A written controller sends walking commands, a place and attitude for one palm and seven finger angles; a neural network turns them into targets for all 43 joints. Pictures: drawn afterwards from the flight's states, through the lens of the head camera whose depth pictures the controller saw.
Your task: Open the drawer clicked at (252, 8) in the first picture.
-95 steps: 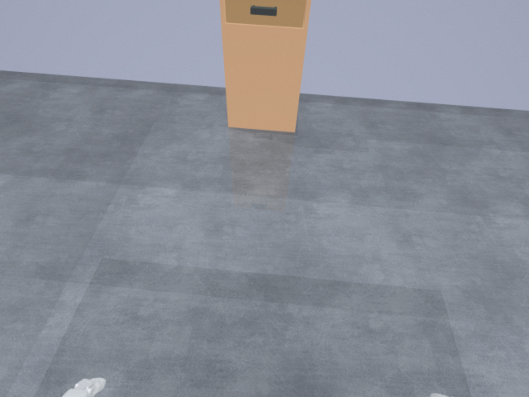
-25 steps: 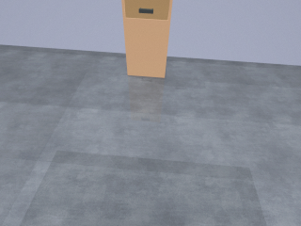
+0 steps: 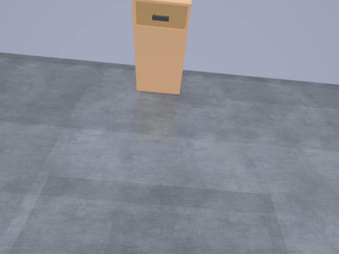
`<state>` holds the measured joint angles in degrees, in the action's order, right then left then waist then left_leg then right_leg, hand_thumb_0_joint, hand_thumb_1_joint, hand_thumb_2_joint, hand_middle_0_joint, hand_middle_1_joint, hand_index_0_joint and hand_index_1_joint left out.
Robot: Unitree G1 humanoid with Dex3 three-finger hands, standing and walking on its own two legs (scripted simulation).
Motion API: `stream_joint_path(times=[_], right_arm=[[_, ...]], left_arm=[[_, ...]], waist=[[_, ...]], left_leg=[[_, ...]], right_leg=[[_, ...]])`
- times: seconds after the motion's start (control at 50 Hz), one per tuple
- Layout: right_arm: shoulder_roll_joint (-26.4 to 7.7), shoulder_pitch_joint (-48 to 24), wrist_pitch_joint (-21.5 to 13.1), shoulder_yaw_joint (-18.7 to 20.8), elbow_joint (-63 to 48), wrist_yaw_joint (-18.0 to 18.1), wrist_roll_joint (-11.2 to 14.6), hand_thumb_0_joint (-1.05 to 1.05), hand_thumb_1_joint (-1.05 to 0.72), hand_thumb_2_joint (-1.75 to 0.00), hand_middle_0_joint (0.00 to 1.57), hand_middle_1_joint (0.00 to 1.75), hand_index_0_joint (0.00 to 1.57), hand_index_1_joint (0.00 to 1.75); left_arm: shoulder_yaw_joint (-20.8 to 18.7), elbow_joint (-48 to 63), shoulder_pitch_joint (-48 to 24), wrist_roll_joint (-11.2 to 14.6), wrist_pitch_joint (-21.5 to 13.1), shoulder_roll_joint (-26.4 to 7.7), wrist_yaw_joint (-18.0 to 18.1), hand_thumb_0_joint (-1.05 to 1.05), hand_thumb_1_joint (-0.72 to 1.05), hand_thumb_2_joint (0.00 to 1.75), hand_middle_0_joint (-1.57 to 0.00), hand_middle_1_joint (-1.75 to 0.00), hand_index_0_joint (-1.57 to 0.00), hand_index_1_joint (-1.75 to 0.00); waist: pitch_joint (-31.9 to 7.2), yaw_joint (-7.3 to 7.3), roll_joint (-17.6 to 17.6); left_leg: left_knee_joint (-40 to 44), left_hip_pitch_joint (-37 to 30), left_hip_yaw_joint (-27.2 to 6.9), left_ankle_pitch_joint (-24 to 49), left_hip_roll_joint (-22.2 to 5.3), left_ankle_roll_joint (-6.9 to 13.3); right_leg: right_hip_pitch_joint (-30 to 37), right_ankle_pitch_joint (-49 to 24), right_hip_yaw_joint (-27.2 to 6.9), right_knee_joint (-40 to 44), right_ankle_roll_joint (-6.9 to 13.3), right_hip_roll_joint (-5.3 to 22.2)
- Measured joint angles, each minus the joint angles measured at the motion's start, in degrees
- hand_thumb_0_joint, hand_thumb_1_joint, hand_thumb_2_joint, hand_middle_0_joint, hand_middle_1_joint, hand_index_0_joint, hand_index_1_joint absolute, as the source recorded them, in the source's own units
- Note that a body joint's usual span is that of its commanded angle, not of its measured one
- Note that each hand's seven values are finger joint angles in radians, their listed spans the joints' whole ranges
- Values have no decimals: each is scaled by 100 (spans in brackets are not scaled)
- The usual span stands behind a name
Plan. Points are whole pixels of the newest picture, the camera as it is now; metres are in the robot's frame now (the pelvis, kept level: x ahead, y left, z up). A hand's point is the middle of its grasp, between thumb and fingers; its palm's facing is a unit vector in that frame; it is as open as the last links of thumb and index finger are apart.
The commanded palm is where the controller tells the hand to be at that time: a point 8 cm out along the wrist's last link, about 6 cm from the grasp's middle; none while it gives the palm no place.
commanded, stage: walk to a spot facing it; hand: left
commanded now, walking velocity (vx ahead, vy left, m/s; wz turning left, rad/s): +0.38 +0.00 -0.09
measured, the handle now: (160, 17) +1.65 +0.16 -0.06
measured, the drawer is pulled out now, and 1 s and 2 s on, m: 0.00 0.00 0.00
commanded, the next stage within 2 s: take the last steps up to it in 1.70 s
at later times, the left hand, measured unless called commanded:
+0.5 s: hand (130, 209) +0.28 +0.13 -0.17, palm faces -0.02 -0.98 -0.19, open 7.3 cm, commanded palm none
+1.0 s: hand (118, 180) +0.38 +0.19 -0.16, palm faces +0.05 -0.99 -0.14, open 7.4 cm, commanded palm none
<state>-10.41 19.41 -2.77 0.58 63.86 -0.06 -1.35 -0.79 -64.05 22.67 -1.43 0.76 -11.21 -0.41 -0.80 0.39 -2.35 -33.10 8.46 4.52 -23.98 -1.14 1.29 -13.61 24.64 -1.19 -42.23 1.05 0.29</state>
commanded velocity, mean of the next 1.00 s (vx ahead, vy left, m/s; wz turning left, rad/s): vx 0.38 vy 0.00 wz -0.04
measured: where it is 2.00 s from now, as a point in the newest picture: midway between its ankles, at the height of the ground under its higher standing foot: (173, 167)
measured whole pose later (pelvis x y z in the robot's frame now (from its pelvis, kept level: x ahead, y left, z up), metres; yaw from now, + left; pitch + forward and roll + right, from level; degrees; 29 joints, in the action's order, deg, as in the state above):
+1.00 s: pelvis +0.38 +0.01 +0.02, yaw +0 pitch -1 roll -1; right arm -8.8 17.7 -4.7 3.1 61.0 1.0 -1.1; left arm -3.7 -61.7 17.8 -2.2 -0.2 -10.7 -1.1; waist 1.8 1.1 -2.4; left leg -21.8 7.9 11.3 -13.2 -2.5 2.3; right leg -31.7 12.9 3.5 -63.1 -1.1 6.8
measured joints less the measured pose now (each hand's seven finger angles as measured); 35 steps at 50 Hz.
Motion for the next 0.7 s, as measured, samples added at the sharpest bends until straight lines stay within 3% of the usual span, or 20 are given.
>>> stream_joint_path(times=[0.06,0.12,0.16,0.22,0.3,0.34,0.4,0.42,0.46,0.52,0.58,0.7], right_arm=[[234,352,-166,-15,24,96,0,0,-91,-90,20,30,20,30],[436,734,-221,-40,202,155,7,0,-91,-90,20,30,20,30],[538,954,-220,-49,347,178,11,0,-91,-90,20,30,20,30],[626,1192,-191,-48,537,185,0,0,-91,-90,21,30,20,30],[606,1372,-127,5,746,163,12,0,-91,-90,21,30,20,30],[613,1471,-74,36,816,129,44,0,-90,-90,21,30,20,30],[516,1137,75,114,747,82,98,1,-90,-90,21,30,20,30],[461,960,109,153,669,70,85,1,-91,-90,21,30,20,30],[344,578,142,212,443,56,33,1,-91,-90,21,30,20,30],[202,52,138,276,43,42,-11,1,-91,-90,20,30,20,29],[130,-365,139,323,-294,-8,-21,0,-91,-90,20,30,19,29],[77,-920,79,317,-659,-151,-3,0,-91,-90,20,30,19,29]], left_arm=[[-36,-70,-91,-25,22,60,-24,1,91,90,-20,-30,-20,-30],[-95,56,-400,-31,6,69,-75,1,91,90,-20,-30,-20,-30],[-122,192,-681,-42,4,67,-82,2,91,90,-20,-30,-20,-30],[-167,388,-1119,-13,-16,-20,-84,2,94,90,-20,-30,-20,-30],[-196,647,-1603,2,-155,-73,-88,2,93,90,-20,-30,-19,-30],[-203,778,-1703,-31,-326,-123,-73,2,93,90,-20,-30,-19,-30],[-231,837,-1763,15,-487,-73,13,1,92,90,-20,-30,-19,-30],[-221,815,-1721,27,-478,-45,34,1,92,90,-20,-30,-19,-30],[-193,712,-1581,16,-440,29,86,1,92,90,-20,-30,-19,-30],[-233,539,-1288,10,-425,128,182,0,94,90,-20,-30,-20,-30],[-233,406,-998,-22,-415,57,162,-1,96,90,-20,-30,-20,-30],[-190,238,-479,-56,-394,-16,64,0,94,90,-20,-30,-20,-30]], waist=[[135,-141,-22],[267,-192,-11],[364,-210,19],[538,-267,94],[716,-356,234],[701,-347,190],[751,-331,247],[725,-337,259],[618,-357,266],[398,-361,282],[189,-280,284],[76,35,185]], left_leg=[[426,-371,66,68,-2,31],[978,-772,85,205,-9,5],[1308,-1025,99,270,-14,-28],[1653,-1377,134,264,-45,-102],[1507,-1697,181,-116,-171,-246],[437,-1425,162,-538,-240,-229],[-2832,-34,-211,-447,-310,-14],[-3491,405,-256,-229,-338,32],[-4015,1163,-237,175,-455,33],[-3641,1940,-173,522,-647,-74],[-2756,2275,-71,845,-784,-189],[-960,1911,97,1049,-734,-221]], right_leg=[[-732,72,264,-1533,44,58],[-1378,-321,479,-1967,4,227],[-1697,-658,579,-1725,-15,339],[-1854,-1070,741,-690,20,403],[-1584,-1306,900,395,221,220],[-1170,-1566,943,853,372,182],[-1105,-1341,1077,360,372,152],[-983,-1219,1106,411,349,118],[-708,-1181,1142,694,289,58],[-312,-1247,1178,1183,266,-27],[40,-1243,1194,1566,235,-85],[612,-939,1194,1792,43,-44]])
